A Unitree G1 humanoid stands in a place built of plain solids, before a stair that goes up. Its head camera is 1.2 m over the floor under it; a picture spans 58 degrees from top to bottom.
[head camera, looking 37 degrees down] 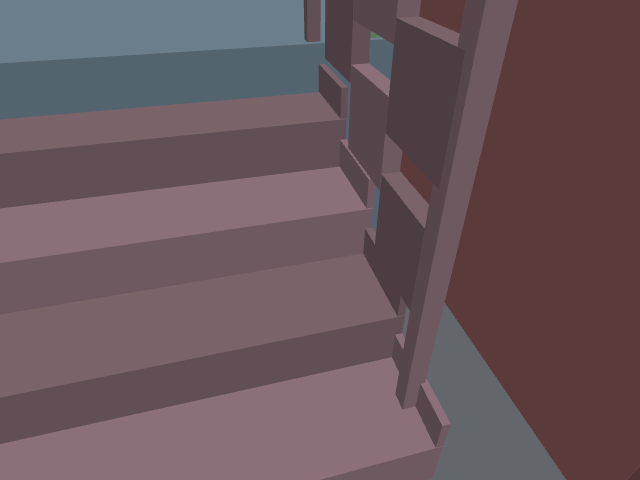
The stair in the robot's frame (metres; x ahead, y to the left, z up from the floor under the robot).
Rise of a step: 0.17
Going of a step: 0.28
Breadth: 1.32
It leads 15 degrees to the left of straight ahead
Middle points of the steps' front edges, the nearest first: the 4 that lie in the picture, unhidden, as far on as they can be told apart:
0.64 0.41 0.34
0.91 0.48 0.50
1.18 0.55 0.67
1.45 0.62 0.84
